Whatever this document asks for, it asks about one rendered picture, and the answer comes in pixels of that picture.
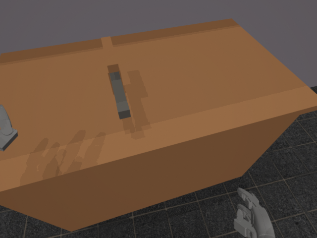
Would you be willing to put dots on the robot left hand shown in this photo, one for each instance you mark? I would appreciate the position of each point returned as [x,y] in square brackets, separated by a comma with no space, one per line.
[7,133]

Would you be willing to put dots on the counter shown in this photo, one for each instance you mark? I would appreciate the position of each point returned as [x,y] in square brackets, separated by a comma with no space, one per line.
[206,101]

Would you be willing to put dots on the robot right hand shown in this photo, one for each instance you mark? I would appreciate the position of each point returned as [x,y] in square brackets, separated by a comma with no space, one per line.
[257,222]

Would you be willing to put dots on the tap lever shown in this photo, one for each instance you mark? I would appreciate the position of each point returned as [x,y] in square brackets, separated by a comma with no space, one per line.
[121,102]

